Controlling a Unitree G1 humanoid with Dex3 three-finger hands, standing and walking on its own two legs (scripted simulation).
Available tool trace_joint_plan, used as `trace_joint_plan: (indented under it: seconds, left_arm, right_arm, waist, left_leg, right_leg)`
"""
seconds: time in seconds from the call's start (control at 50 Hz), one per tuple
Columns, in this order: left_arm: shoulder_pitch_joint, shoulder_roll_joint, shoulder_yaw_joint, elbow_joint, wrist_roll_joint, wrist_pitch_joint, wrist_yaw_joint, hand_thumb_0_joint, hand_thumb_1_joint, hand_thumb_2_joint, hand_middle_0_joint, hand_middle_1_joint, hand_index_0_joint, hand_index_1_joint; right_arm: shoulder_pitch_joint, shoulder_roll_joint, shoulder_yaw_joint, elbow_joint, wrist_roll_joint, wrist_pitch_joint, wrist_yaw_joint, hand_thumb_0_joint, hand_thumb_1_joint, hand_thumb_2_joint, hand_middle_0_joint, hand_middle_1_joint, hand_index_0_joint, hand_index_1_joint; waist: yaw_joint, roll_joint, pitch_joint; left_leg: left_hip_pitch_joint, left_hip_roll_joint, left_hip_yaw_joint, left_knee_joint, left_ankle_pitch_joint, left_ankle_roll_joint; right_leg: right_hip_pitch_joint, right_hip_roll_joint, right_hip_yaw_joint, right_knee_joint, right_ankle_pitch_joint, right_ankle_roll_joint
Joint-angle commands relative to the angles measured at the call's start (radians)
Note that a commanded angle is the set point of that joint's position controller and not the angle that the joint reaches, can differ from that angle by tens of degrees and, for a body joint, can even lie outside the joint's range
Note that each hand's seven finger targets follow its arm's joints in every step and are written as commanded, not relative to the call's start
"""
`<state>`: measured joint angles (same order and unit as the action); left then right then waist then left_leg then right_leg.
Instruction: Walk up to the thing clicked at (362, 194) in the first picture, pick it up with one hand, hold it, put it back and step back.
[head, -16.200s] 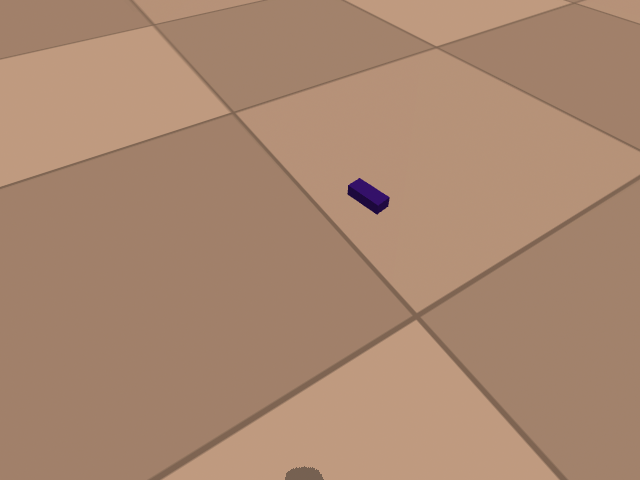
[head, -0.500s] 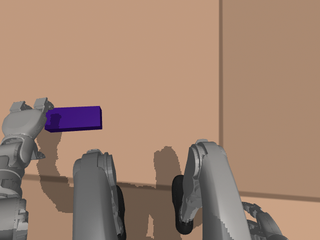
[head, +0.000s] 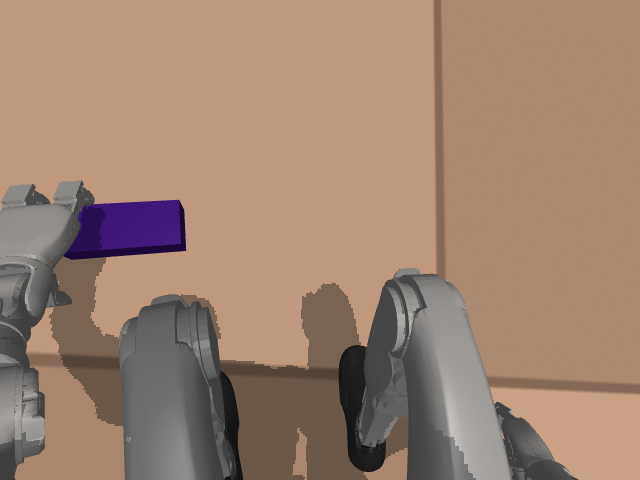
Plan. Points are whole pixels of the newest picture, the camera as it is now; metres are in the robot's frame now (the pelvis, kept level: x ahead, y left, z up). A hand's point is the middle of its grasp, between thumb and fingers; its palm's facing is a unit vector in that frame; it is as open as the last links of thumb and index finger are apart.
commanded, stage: rise first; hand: left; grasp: from above
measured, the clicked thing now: (125, 229) +0.46 +0.28 -0.31
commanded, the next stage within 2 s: none
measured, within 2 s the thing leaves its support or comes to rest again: neither
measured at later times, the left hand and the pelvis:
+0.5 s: hand (69, 252) +0.40 +0.31 -0.19, palm faces -0.48 -0.06 -0.88, open 14.1 cm; pelvis +0.01 +0.00 -0.01, yaw +0 degrees
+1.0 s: hand (74, 241) +0.42 +0.31 -0.20, palm faces -0.47 -0.06 -0.88, open 14.2 cm; pelvis +0.01 +0.00 -0.02, yaw -1 degrees
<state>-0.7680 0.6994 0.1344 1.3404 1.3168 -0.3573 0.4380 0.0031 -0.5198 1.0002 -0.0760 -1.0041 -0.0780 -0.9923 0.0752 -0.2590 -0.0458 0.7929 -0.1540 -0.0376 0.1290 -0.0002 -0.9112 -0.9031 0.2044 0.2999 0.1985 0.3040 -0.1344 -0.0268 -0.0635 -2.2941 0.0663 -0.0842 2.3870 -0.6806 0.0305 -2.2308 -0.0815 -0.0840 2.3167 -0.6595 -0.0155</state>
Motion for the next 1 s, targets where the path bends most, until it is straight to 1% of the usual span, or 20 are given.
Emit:
trace_joint_plan:
  seconds: [0.0,0.04,0.08,0.2,0.22,0.28,0.32,0.36,0.44,0.52,0.54,0.58,0.72,0.76,0.8,0.82,0.84,0.9,0.96,0.98]
  left_arm:
    - [-0.237,0.278,0.058,-0.095,-0.017,0.014,0.053,0.000,-0.537,0.995,-0.055,-1.017,-0.064,-1.006]
    - [-0.265,0.243,0.025,-0.102,-0.017,0.021,0.051,0.000,-0.541,0.999,-0.054,-1.015,-0.061,-1.006]
    - [-0.275,0.291,0.056,-0.117,-0.022,0.022,0.053,0.000,-0.539,0.999,-0.055,-1.012,-0.062,-1.003]
    - [-0.274,0.275,0.043,-0.121,-0.024,0.026,0.046,0.000,-0.539,0.994,-0.054,-1.027,-0.064,-1.015]
    - [-0.234,0.306,0.078,-0.093,-0.020,0.029,0.047,0.000,-0.537,0.995,-0.057,-1.025,-0.066,-1.015]
    - [-0.234,0.287,0.069,-0.075,-0.019,0.024,0.050,0.000,-0.536,0.996,-0.056,-1.025,-0.066,-1.014]
    - [-0.290,0.230,0.021,-0.110,-0.030,0.020,0.047,0.000,-0.541,1.002,-0.056,-1.018,-0.063,-1.010]
    - [-0.280,0.279,0.051,-0.104,-0.027,0.019,0.051,0.000,-0.536,0.996,-0.056,-1.026,-0.065,-1.015]
    - [-0.268,0.282,0.060,-0.093,-0.013,0.017,0.061,0.000,-0.532,0.996,-0.059,-1.022,-0.069,-1.011]
    - [-0.296,0.241,0.020,-0.033,-0.012,0.021,0.064,0.000,-0.535,0.998,-0.057,-1.028,-0.066,-1.018]
    - [-0.292,0.271,0.053,-0.081,-0.014,0.016,0.072,0.000,-0.546,1.012,-0.058,-1.018,-0.063,-1.012]
    - [-0.270,0.272,0.045,-0.061,-0.005,0.021,0.074,0.000,-0.536,0.995,-0.060,-1.035,-0.069,-1.024]
    - [-0.298,0.268,0.045,-0.028,-0.006,0.031,0.083,0.000,-0.611,1.081,-0.066,-0.981,-0.031,-1.016]
    - [-0.315,0.281,0.045,-0.026,-0.006,0.032,0.082,0.000,-0.566,1.028,-0.059,-1.027,-0.055,-1.030]
    - [-0.322,0.311,0.074,-0.057,-0.007,0.030,0.087,0.000,-0.573,1.035,-0.062,-1.015,-0.054,-1.023]
    - [-0.311,0.305,0.066,-0.045,-0.006,0.033,0.085,0.000,-0.578,1.039,-0.063,-1.010,-0.053,-1.020]
    - [-0.315,0.278,0.036,0.010,-0.001,0.038,0.078,0.000,-0.578,1.039,-0.061,-1.013,-0.051,-1.023]
    - [-0.321,0.315,0.064,-0.025,-0.008,0.034,0.071,0.000,-0.569,1.029,-0.060,-1.022,-0.055,-1.027]
    - [-0.334,0.307,0.045,0.008,-0.004,0.042,0.058,0.000,-0.569,1.034,-0.060,-1.028,-0.055,-1.033]
    - [-0.342,0.313,0.050,-0.050,-0.016,0.034,0.057,0.000,-0.573,1.030,-0.062,-1.031,-0.057,-1.036]
  right_arm:
    - [0.182,-0.239,-0.073,-0.022,-0.011,-0.020,-0.013,0.000,-0.906,-0.903,0.200,0.300,0.200,0.300]
    - [0.180,-0.234,-0.072,-0.027,-0.010,-0.026,-0.011,0.000,-0.906,-0.903,0.200,0.300,0.200,0.300]
    - [0.178,-0.241,-0.069,-0.026,-0.009,-0.027,-0.011,0.000,-0.905,-0.902,0.200,0.300,0.200,0.300]
    - [0.184,-0.237,-0.066,-0.023,-0.014,-0.029,-0.005,0.000,-0.908,-0.903,0.199,0.300,0.200,0.300]
    - [0.199,-0.249,-0.074,-0.020,-0.016,-0.026,-0.007,0.000,-0.907,-0.903,0.199,0.300,0.200,0.300]
    - [0.203,-0.242,-0.070,-0.013,-0.023,-0.022,-0.003,0.000,-0.905,-0.902,0.200,0.300,0.200,0.300]
    - [0.188,-0.236,-0.065,-0.024,-0.019,-0.028,-0.001,0.000,-0.905,-0.902,0.200,0.300,0.200,0.300]
    - [0.189,-0.247,-0.066,-0.021,-0.020,-0.030,-0.003,0.000,-0.906,-0.903,0.199,0.300,0.200,0.300]
    - [0.207,-0.254,-0.066,-0.010,-0.027,-0.028,0.003,0.000,-0.905,-0.903,0.200,0.300,0.200,0.300]
    - [0.190,-0.253,-0.054,-0.012,-0.034,-0.038,0.012,0.000,-0.906,-0.903,0.200,0.300,0.200,0.300]
    - [0.192,-0.261,-0.060,-0.021,-0.030,-0.037,0.010,0.000,-0.906,-0.903,0.200,0.300,0.200,0.300]
    - [0.192,-0.253,-0.056,-0.017,-0.034,-0.039,0.013,0.000,-0.910,-0.904,0.200,0.300,0.200,0.300]
    - [0.198,-0.249,-0.044,-0.012,-0.040,-0.040,0.016,0.000,-0.914,-0.905,0.200,0.300,0.200,0.300]
    - [0.195,-0.254,-0.041,-0.010,-0.046,-0.043,0.017,0.000,-0.911,-0.904,0.199,0.300,0.200,0.300]
    - [0.202,-0.260,-0.045,-0.015,-0.044,-0.041,0.015,0.000,-0.911,-0.905,0.199,0.300,0.200,0.300]
    - [0.194,-0.254,-0.039,-0.016,-0.046,-0.040,0.015,0.000,-0.912,-0.905,0.199,0.300,0.199,0.300]
    - [0.196,-0.254,-0.033,-0.011,-0.052,-0.042,0.018,0.000,-0.911,-0.905,0.199,0.300,0.199,0.300]
    - [0.197,-0.259,-0.036,-0.013,-0.048,-0.040,0.016,0.000,-0.911,-0.904,0.199,0.300,0.200,0.300]
    - [0.200,-0.266,-0.027,-0.018,-0.055,-0.043,0.020,0.000,-0.910,-0.904,0.199,0.300,0.200,0.300]
    - [0.202,-0.258,-0.029,-0.011,-0.049,-0.039,0.018,0.000,-0.914,-0.906,0.199,0.300,0.199,0.300]
  waist:
    - [0.015,0.223,-0.672]
    - [-0.002,0.223,-0.654]
    - [0.005,0.227,-0.665]
    - [-0.001,0.240,-0.673]
    - [0.000,0.216,-0.681]
    - [-0.006,0.202,-0.659]
    - [-0.017,0.214,-0.646]
    - [-0.009,0.234,-0.665]
    - [-0.012,0.251,-0.684]
    - [-0.043,0.235,-0.600]
    - [-0.024,0.252,-0.644]
    - [-0.019,0.271,-0.651]
    - [-0.037,0.230,-0.641]
    - [-0.041,0.236,-0.654]
    - [-0.030,0.260,-0.678]
    - [-0.026,0.260,-0.673]
    - [-0.054,0.230,-0.626]
    - [-0.032,0.250,-0.659]
    - [-0.061,0.226,-0.632]
    - [-0.036,0.261,-0.651]
  left_leg:
    - [0.510,-0.066,0.058,-0.252,0.135,0.000]
    - [0.520,-0.064,0.053,-0.246,0.143,0.000]
    - [0.493,-0.066,0.057,-0.239,0.149,0.004]
    - [0.488,-0.067,0.060,-0.228,0.163,0.002]
    - [0.488,-0.066,0.062,-0.219,0.180,0.004]
    - [0.461,-0.067,0.064,-0.216,0.168,0.005]
    - [0.466,-0.066,0.060,-0.218,0.143,0.004]
    - [0.485,-0.066,0.058,-0.212,0.156,0.002]
    - [0.507,-0.065,0.052,-0.209,0.196,-0.002]
    - [0.478,-0.063,0.038,-0.213,0.143,-0.001]
    - [0.501,-0.063,0.037,-0.222,0.162,-0.002]
    - [0.507,-0.065,0.051,-0.207,0.179,-0.003]
    - [0.456,-0.069,0.055,-0.187,0.179,0.004]
    - [0.469,-0.067,0.051,-0.175,0.184,0.003]
    - [0.473,-0.068,0.054,-0.184,0.184,0.002]
    - [0.464,-0.068,0.055,-0.184,0.182,0.002]
    - [0.444,-0.068,0.055,-0.171,0.167,0.004]
    - [0.448,-0.068,0.053,-0.177,0.177,0.004]
    - [0.454,-0.066,0.046,-0.164,0.174,0.005]
    - [0.448,-0.069,0.053,-0.175,0.174,0.004]
  right_leg:
    - [0.275,0.075,-0.034,-0.234,0.117,-0.022]
    - [0.255,0.074,-0.038,-0.226,0.128,-0.023]
    - [0.274,0.072,-0.032,-0.223,0.137,-0.020]
    - [0.283,0.072,-0.030,-0.210,0.154,-0.021]
    - [0.300,0.072,-0.029,-0.215,0.173,-0.018]
    - [0.302,0.075,-0.029,-0.215,0.162,-0.019]
    - [0.262,0.072,-0.032,-0.211,0.138,-0.022]
    - [0.263,0.073,-0.034,-0.206,0.146,-0.020]
    - [0.266,0.073,-0.042,-0.186,0.181,-0.019]
    - [0.211,0.072,-0.054,-0.174,0.142,-0.017]
    - [0.232,0.069,-0.054,-0.174,0.152,-0.016]
    - [0.245,0.070,-0.047,-0.171,0.167,-0.016]
    - [0.261,0.073,-0.042,-0.172,0.174,-0.015]
    - [0.258,0.076,-0.044,-0.167,0.185,-0.015]
    - [0.276,0.074,-0.043,-0.170,0.179,-0.014]
    - [0.272,0.074,-0.043,-0.170,0.178,-0.016]
    - [0.259,0.078,-0.045,-0.171,0.171,-0.015]
    - [0.273,0.078,-0.043,-0.169,0.176,-0.016]
    - [0.256,0.080,-0.053,-0.164,0.180,-0.015]
    - [0.276,0.080,-0.046,-0.174,0.182,-0.015]
